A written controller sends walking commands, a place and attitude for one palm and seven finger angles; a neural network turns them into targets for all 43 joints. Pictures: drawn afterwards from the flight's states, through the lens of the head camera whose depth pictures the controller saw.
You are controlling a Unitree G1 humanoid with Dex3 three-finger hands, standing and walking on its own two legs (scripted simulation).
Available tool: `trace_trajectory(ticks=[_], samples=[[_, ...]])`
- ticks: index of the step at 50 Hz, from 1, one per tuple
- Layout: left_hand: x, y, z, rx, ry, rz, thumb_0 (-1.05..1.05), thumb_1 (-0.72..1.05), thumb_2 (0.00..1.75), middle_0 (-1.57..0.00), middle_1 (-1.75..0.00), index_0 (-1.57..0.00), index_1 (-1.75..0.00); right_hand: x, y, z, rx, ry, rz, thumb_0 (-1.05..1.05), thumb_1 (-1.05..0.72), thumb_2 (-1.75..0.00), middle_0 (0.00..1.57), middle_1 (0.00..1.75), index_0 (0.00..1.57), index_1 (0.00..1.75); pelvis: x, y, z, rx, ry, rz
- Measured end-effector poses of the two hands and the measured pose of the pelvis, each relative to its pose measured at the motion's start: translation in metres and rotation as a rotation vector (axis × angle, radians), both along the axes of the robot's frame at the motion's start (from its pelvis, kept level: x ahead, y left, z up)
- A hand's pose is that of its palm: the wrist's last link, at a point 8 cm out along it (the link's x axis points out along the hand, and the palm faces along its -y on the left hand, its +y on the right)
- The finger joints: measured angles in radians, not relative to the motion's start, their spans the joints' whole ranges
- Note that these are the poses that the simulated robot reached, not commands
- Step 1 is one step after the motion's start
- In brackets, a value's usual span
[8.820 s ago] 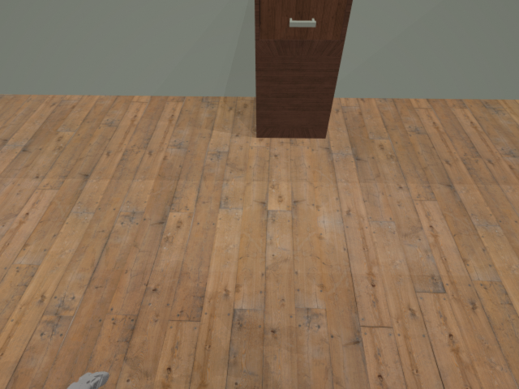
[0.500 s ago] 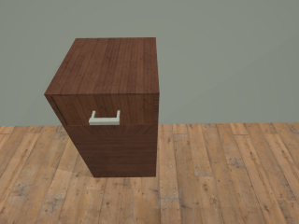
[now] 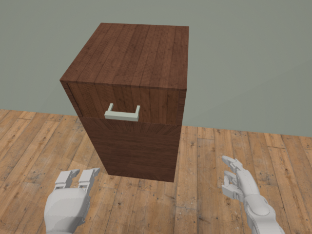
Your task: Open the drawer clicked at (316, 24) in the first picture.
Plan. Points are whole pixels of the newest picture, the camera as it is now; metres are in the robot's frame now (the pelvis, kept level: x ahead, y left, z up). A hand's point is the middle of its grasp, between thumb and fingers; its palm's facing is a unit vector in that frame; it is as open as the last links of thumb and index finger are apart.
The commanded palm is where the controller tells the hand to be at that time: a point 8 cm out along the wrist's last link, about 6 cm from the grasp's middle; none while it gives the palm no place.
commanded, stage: raise the hand with hooked fingers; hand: left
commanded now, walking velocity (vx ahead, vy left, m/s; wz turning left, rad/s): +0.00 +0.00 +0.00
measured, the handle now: (123, 111) +0.50 +0.22 -0.03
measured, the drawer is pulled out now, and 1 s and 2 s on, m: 0.00 0.00 0.00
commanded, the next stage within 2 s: move the hooked fingers above the handle in 1.32 s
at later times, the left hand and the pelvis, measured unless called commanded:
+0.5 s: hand (83, 157) +0.26 +0.23 +0.06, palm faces +0.05 -0.11 -0.99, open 12.4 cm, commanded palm +0.24 +0.23 +0.12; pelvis +0.01 +0.00 +0.03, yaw +0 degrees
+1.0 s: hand (73, 124) +0.31 +0.26 +0.12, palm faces +0.01 -0.08 -1.00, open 13.8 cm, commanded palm +0.28 +0.26 +0.18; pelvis +0.01 +0.02 +0.05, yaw +1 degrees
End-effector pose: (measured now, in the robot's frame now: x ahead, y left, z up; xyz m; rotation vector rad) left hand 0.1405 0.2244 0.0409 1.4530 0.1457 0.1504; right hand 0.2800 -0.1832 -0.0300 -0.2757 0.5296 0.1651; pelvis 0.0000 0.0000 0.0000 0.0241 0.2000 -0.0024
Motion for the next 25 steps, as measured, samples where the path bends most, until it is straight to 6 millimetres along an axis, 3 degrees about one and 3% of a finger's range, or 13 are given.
trace_trajectory(ticks=[3, 7, 11, 16, 20, 25], samples=[[0.022, 0.004, 0.019, 0.004, -0.06, 0.029, 0.0, 0.34, 0.66, -0.26, -0.66, -0.27, -0.65, -0.007, 0.011, -0.015, 0.042, 0.05, 0.008, 0.01, -0.91, -0.9, 0.2, 0.3, 0.2, 0.3, 0.002, -0.001, 0.0, -0.005, -0.012, 0.015], [0.047, -0.002, 0.036, -0.023, -0.045, 0.024, 0.0, 0.25, 0.62, -0.27, -0.72, -0.27, -0.71, -0.036, 0.013, -0.033, 0.085, 0.165, -0.037, 0.01, -0.91, -0.9, 0.2, 0.3, 0.2, 0.3, 0.008, -0.002, 0.01, -0.005, -0.035, 0.011], [0.06, -0.008, 0.041, -0.025, 0.024, -0.034, 0.0, 0.16, 0.58, -0.27, -0.78, -0.27, -0.77, -0.07, 0.0, -0.045, 0.074, 0.279, -0.099, 0.01, -0.91, -0.9, 0.2, 0.3, 0.2, 0.3, 0.014, -0.003, 0.021, -0.002, -0.049, -0.003], [0.068, -0.003, 0.048, -0.006, 0.043, -0.075, 0.0, 0.04, 0.53, -0.28, -0.85, -0.28, -0.85, -0.103, -0.031, -0.053, 0.013, 0.376, -0.19, 0.02, -0.91, -0.9, 0.2, 0.3, 0.2, 0.3, 0.016, -0.003, 0.028, -0.003, -0.053, -0.01], [0.079, 0.006, 0.059, 0.009, -0.001, -0.065, 0.0, -0.05, 0.49, -0.29, -0.91, -0.29, -0.91, -0.114, -0.054, -0.053, -0.035, 0.4, -0.255, 0.02, -0.91, -0.9, 0.2, 0.3, 0.2, 0.3, 0.016, 0.0, 0.03, -0.006, -0.055, -0.007], [0.096, 0.012, 0.072, 0.004, -0.042, -0.049, 0.0, -0.16, 0.44, -0.3, -0.99, -0.3, -0.98, -0.11, -0.067, -0.043, -0.054, 0.361, -0.306, 0.02, -0.91, -0.9, 0.2, 0.3, 0.2, 0.3, 0.014, 0.004, 0.034, -0.007, -0.072, -0.006]])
